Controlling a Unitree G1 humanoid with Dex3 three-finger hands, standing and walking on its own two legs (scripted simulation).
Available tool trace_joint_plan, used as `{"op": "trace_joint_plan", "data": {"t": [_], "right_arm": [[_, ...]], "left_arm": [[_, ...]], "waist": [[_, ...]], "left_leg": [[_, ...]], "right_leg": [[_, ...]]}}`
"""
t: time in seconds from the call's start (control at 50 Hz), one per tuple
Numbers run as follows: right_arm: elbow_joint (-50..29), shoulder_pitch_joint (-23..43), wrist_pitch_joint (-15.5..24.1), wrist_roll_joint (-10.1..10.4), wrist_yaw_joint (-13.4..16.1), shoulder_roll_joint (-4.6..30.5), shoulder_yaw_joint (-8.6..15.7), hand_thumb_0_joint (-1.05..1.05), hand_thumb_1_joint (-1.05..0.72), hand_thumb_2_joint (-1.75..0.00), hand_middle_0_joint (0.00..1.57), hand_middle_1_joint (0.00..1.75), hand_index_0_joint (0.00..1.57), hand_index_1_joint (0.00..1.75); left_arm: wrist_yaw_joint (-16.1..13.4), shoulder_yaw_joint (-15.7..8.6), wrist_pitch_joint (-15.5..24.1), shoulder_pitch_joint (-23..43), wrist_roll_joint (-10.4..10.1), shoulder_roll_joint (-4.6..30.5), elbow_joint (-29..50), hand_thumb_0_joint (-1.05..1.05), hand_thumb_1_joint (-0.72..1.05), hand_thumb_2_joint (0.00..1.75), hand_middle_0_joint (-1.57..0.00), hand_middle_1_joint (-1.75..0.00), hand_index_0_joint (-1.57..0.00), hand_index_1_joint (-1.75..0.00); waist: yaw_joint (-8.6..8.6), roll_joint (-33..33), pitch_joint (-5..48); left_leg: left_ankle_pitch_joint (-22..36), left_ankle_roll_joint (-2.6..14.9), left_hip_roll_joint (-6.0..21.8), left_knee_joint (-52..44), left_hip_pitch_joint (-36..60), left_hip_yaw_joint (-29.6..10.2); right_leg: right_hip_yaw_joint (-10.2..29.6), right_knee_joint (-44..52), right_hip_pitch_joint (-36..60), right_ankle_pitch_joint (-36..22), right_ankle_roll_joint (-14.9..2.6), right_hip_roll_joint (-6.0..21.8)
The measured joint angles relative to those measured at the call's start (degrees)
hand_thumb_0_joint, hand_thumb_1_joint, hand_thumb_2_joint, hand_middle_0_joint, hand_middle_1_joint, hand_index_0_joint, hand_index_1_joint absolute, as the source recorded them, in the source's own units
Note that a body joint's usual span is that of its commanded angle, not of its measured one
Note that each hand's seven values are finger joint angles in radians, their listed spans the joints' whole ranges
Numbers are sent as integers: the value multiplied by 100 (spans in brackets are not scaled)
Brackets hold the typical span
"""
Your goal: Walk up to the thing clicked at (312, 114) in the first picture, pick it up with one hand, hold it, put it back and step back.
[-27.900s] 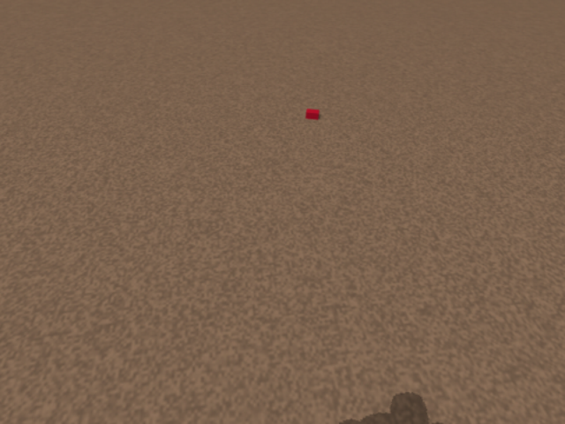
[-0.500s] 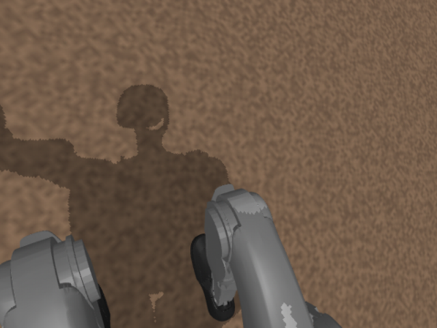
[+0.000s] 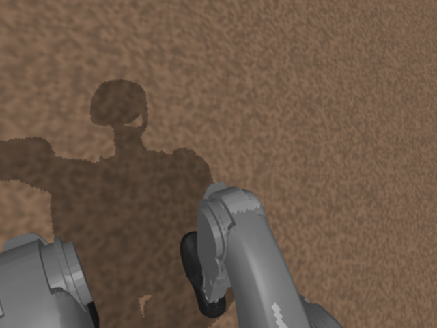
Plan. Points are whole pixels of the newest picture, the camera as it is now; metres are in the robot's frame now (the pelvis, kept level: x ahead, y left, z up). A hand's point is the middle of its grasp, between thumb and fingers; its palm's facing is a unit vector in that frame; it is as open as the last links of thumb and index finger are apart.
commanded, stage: rest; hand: left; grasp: from above
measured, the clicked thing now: out of the picture +0.45 +0.36 -0.27
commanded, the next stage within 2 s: open in 0.48 s
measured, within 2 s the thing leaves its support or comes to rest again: rests again in 0.16 s
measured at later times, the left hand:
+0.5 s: hand out of the picture +0.44 +0.34 -0.25, palm faces -0.42 -0.20 -0.88, open 8.0 cm
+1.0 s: hand out of the picture +0.44 +0.35 -0.25, palm faces -0.42 -0.20 -0.88, open 10.6 cm
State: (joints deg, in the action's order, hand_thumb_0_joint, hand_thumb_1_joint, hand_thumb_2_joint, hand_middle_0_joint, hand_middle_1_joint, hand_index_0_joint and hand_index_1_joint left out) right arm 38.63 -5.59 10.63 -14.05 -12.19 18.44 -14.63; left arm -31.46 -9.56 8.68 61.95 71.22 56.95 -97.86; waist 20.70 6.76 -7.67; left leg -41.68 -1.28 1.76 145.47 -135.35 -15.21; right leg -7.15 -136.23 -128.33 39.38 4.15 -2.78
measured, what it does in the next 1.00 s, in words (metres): stands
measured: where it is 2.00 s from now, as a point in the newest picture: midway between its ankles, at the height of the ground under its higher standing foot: (152, 315)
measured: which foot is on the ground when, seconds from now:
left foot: down 0.00-1.00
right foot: down 0.00-1.00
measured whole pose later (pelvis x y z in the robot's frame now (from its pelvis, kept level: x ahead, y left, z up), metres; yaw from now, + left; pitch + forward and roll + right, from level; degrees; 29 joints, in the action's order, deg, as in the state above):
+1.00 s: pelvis -0.01 +0.00 +0.00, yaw -2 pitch +28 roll -15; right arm 37.4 -5.4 13.8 -15.1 -13.5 20.5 -18.3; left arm -33.8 -8.5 9.2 63.7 70.5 62.0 -101.9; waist 22.6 8.7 -10.8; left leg -41.5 -0.8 2.1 146.3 -134.5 -16.9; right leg -8.5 -135.3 -126.9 38.2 4.6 -3.6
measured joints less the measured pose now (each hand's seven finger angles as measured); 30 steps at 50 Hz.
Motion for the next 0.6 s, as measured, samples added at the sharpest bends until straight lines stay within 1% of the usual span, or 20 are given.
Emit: {"op": "trace_joint_plan", "data": {"t": [0.04,0.08,0.18,0.26,0.3,0.46,0.54,0.6], "right_arm": [[-14,9,34,-8,-19,14,-27,0,-90,-89,20,30,20,30],[-28,23,62,-11,-33,29,-62,0,-90,-89,20,30,20,30],[-25,33,114,-33,-66,44,-108,0,-90,-89,20,30,20,30],[-36,40,179,-42,-86,67,-146,0,-90,-89,20,30,20,30],[-37,47,204,-56,-102,76,-163,0,-90,-89,20,30,20,30],[-31,20,279,-46,-143,124,-227,0,-90,-89,20,30,20,30],[-43,34,310,-53,-151,134,-242,0,-90,-89,20,30,20,30],[-62,46,311,-61,-148,152,-275,0,-90,-89,20,30,20,30]], "left_arm": [[-3,47,6,23,4,20,-47,-2,29,18,-94,-22,-96,-20],[-19,5,36,21,9,55,-60,-2,29,18,-94,-22,-96,-20],[-113,57,68,63,22,112,-160,-2,29,18,-94,-23,-96,-20],[-154,54,62,86,17,170,-186,-2,29,17,-94,-23,-96,-20],[-188,-4,58,87,20,208,-208,-2,29,17,-94,-23,-96,-21],[-202,56,24,106,-47,254,-223,-2,29,18,-94,-22,-96,-20],[-215,3,44,131,-62,326,-318,-2,29,18,-94,-23,-96,-20],[-218,44,46,155,-83,354,-364,-2,29,18,-93,-23,-96,-21]], "waist": [[11,7,-26],[20,18,-52],[39,46,-75],[63,72,-129],[83,88,-157],[93,121,-208],[126,133,-235],[136,140,-247]], "left_leg": [[5,5,-4,7,3,-6],[6,10,1,17,6,-18],[-3,13,15,35,8,-41],[-10,18,23,54,13,-62],[-15,19,27,63,19,-72],[-32,21,37,89,32,-99],[-24,20,32,100,45,-116],[-19,22,36,102,49,-127]], "right_leg": [[-6,1,12,-4,-4,0],[-14,5,19,-13,4,-9],[-30,8,17,-28,13,-28],[-44,11,26,-39,31,-43],[-51,13,33,-43,37,-50],[-70,12,48,-49,45,-67],[-83,12,68,-58,43,-68],[-93,21,75,-72,45,-75]]}}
